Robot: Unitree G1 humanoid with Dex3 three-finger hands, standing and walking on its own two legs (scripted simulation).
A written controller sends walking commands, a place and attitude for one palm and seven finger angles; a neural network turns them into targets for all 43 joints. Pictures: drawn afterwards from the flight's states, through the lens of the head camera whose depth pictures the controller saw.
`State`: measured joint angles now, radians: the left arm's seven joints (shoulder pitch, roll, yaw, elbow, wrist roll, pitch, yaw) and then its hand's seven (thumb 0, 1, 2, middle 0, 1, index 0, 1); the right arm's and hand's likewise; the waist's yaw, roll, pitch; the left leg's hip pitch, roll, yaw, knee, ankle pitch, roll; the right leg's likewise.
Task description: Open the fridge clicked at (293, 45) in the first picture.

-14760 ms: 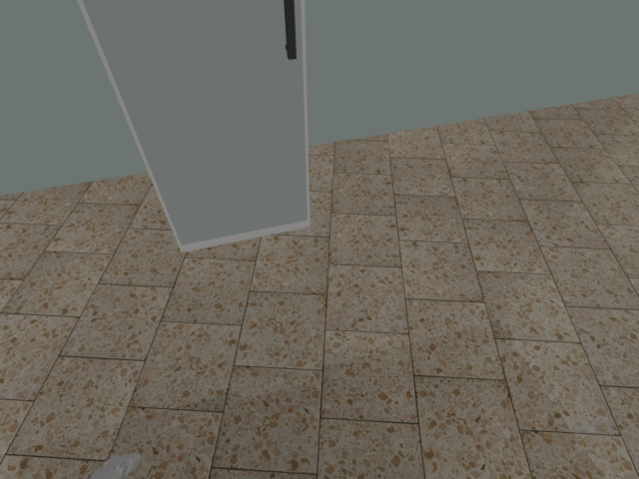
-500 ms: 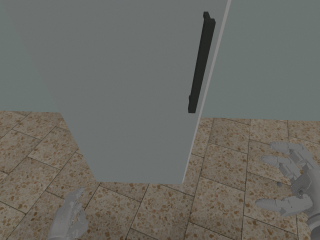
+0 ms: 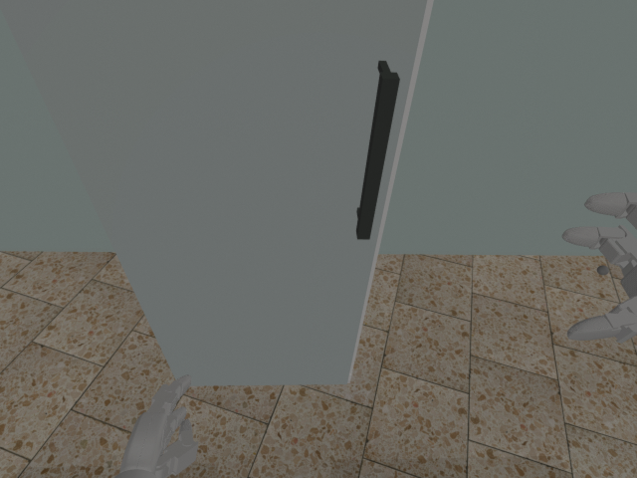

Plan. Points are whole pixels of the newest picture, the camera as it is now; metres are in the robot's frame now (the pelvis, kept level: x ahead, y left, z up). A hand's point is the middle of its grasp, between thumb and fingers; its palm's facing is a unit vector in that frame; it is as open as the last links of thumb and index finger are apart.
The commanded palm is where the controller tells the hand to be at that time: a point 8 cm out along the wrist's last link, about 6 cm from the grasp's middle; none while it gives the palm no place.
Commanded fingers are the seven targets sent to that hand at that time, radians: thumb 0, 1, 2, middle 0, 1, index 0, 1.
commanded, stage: raise the hand to about handle height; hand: right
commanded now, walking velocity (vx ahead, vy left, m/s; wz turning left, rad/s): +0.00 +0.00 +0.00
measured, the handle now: (372, 160) +0.52 -0.08 +0.16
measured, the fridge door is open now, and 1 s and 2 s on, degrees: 0 0 0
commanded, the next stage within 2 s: move the hooked fingers beside the handle in 0.48 s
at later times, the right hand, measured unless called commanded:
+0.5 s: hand (565, 264) +0.30 -0.26 +0.18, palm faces +0.07 +0.99 -0.07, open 14.0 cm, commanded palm +0.26 -0.30 +0.19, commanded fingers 0.00 0.50 -0.30 0.30 1.20 0.30 1.20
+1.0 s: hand (523, 237) +0.34 -0.23 +0.18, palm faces +0.02 +1.00 -0.02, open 14.0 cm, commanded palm +0.31 -0.28 +0.18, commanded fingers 0.00 0.50 -0.30 0.30 1.20 0.30 1.20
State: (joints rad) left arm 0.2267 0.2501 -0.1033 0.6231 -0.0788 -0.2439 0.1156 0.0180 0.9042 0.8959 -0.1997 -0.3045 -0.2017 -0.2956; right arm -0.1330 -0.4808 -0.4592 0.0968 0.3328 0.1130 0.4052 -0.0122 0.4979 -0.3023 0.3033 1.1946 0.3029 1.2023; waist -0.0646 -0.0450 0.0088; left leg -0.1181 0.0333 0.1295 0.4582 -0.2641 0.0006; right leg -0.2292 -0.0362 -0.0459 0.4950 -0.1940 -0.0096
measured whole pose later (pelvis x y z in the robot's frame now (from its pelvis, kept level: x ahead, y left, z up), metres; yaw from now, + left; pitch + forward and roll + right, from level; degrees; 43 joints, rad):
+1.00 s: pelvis +0.01 +0.01 +0.00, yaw +2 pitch -2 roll +0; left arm 0.21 0.25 -0.08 0.61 -0.08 -0.18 0.10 0.02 0.91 0.90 -0.20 -0.30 -0.20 -0.30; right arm -0.26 -0.41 -0.38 0.21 0.30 0.17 0.35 -0.01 0.50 -0.30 0.30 1.20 0.30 1.20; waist -0.03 -0.03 0.00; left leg -0.14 0.03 0.10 0.46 -0.27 0.00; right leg -0.23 -0.04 -0.07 0.47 -0.20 0.00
